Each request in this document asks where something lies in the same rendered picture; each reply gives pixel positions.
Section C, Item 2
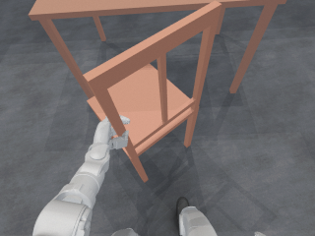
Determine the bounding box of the left robot forearm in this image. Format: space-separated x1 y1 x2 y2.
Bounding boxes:
32 142 110 236

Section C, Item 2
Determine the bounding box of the robot left hand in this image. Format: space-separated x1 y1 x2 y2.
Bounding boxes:
93 115 130 149

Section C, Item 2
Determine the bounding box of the right robot shin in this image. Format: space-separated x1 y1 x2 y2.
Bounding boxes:
180 206 197 213

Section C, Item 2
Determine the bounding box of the robot right foot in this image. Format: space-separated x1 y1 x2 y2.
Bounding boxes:
176 197 189 236

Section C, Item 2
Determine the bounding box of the chair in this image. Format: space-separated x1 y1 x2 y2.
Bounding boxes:
83 0 222 183

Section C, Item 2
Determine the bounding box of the robot left upper arm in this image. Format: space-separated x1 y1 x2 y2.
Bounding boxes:
33 200 93 236

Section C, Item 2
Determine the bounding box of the table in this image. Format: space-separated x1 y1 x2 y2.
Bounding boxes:
29 0 287 99

